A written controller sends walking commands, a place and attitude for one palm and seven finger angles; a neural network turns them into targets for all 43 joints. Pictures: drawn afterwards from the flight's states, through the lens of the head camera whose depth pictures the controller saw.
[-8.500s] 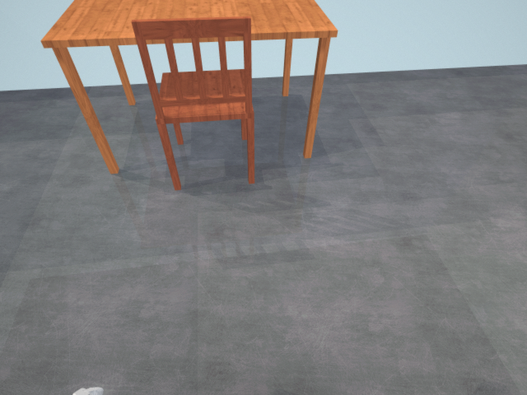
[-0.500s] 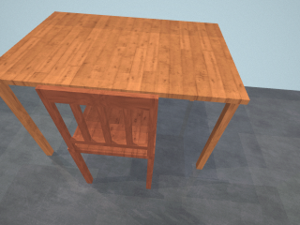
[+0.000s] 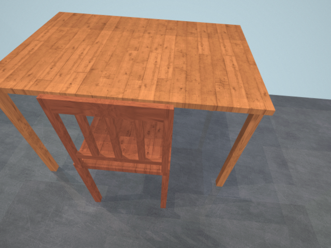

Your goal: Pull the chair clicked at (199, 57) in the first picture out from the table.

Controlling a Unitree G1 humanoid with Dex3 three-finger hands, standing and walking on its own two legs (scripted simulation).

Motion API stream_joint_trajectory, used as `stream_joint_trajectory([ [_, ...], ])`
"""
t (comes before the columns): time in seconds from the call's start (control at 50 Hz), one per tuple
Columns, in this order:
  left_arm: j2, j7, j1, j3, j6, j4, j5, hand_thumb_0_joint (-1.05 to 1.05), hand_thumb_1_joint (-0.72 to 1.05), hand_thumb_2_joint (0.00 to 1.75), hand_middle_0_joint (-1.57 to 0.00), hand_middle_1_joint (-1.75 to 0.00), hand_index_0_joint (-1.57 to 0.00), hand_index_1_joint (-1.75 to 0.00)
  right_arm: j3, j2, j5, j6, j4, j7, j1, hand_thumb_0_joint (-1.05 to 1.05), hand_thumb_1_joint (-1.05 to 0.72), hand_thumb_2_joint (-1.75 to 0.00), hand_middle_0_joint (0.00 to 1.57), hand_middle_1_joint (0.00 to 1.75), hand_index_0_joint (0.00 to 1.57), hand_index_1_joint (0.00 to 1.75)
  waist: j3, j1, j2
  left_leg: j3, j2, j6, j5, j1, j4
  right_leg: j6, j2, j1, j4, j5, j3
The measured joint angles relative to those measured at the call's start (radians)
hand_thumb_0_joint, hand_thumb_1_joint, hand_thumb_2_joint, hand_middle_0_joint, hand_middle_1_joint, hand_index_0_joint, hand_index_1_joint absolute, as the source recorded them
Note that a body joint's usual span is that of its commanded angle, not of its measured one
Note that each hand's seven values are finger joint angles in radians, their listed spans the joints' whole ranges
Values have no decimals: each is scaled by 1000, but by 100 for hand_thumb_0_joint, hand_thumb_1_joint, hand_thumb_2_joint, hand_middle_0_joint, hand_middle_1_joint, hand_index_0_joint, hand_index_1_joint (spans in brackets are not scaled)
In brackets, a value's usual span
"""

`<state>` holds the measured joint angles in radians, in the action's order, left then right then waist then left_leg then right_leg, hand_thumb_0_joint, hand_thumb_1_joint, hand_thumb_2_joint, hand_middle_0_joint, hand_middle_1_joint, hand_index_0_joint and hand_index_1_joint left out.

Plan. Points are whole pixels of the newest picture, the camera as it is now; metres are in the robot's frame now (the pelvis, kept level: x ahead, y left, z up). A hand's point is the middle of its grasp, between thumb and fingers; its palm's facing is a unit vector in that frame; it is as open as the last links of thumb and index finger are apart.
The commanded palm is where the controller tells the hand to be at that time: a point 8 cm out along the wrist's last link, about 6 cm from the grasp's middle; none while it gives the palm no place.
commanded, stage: look again from close up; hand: left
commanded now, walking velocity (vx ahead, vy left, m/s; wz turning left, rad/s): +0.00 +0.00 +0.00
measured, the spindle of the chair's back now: (114, 138) +0.49 +0.22 -0.12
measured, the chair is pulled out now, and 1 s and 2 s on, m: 0.00 0.00 0.00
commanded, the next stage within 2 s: shuffle to correct the standing spot in 0.08 s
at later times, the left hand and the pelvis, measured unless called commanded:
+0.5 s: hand out of the picture -0.04 +0.17 -0.19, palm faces +0.13 -0.98 -0.14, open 7.4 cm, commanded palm none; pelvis +0.03 +0.02 -0.01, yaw +1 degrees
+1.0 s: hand out of the picture +0.05 +0.19 -0.18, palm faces +0.05 -0.97 -0.23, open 7.3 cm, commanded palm none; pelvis +0.02 +0.01 -0.01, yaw +2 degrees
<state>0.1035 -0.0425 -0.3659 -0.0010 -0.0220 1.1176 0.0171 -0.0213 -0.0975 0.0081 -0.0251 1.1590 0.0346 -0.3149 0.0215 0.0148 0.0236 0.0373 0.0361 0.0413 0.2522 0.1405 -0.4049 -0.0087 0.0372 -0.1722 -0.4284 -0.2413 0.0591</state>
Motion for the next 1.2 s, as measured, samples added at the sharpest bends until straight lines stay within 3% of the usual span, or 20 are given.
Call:
stream_joint_trajectory([
  [0.26,1,1,2,3,1,-2,2,0,91,90,-20,-30,-20,-30,0,-1,1,2,-3,0,-4,1,-91,-89,20,30,20,30,-2,1,-3,-5,-2,-2,7,1,-9,3,-1,2,-7,-8,5],
  [0.44,5,7,-37,34,10,-23,7,0,91,90,-20,-30,-20,-30,12,-18,14,33,-25,-11,-45,1,-91,-89,20,30,20,30,-22,18,-16,-24,-7,4,103,59,-154,1,-3,-16,-82,-76,26],
  [0.54,23,-2,-44,38,29,-4,7,0,91,90,-20,-30,-20,-30,7,-12,10,1,-37,4,-43,1,-91,-89,20,30,20,30,-11,16,26,1,27,32,115,18,-127,7,29,-29,-154,-120,-2],
  [0.62,32,-10,-3,31,38,-4,-1,0,91,90,-20,-30,-20,-30,-3,3,3,-11,-37,24,-32,1,-91,-89,20,30,20,30,16,3,25,-2,46,43,87,-26,-66,15,23,-43,-188,-154,-21],
  [0.7,44,-10,47,32,29,-29,-5,0,91,90,-20,-30,-20,-30,-2,16,-2,-8,-33,27,-22,1,-91,-89,20,30,20,30,36,-4,20,-15,65,42,68,-51,-32,17,18,-35,-116,-54,-35],
  [0.78,37,-10,82,31,18,-45,-6,0,91,90,-20,-30,-19,-30,6,9,0,4,-24,26,0,1,-91,-89,20,30,20,30,29,-3,-20,-21,50,34,64,-51,-24,-8,3,-22,-80,-49,-31],
  [0.88,41,-23,100,21,5,-57,-1,0,92,90,-20,-30,-20,-30,14,-20,0,17,-39,12,17,3,-93,-89,20,30,21,30,16,-18,-35,-20,30,15,60,-9,-57,1,-15,-41,-64,-28,-27],
  [0.96,47,-16,100,5,4,-68,-5,0,92,90,-20,-30,-20,-30,18,-57,5,8,-99,2,7,3,-93,-89,20,30,21,30,6,-27,-42,-22,19,19,92,18,-106,12,-26,-65,-103,-41,-23],
  [1.2,51,9,77,-13,13,-69,-4,0,91,90,-20,-30,-20,-30,2,-89,6,11,-120,-11,30,1,-92,-89,20,30,20,30,-21,-17,-54,-11,10,2,44,-15,-51,27,-36,-46,-66,-2,-34],
])
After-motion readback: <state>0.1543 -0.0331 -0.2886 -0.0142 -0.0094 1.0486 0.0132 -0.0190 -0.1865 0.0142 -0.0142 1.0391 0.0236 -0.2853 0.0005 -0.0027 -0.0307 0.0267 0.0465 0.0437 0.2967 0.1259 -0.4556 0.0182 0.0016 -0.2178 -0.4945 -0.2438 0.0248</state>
